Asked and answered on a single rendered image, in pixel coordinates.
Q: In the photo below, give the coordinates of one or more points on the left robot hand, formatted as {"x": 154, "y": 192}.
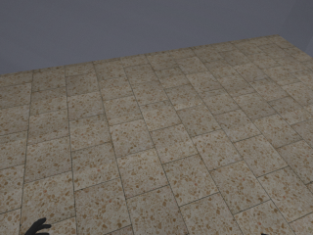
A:
{"x": 38, "y": 225}

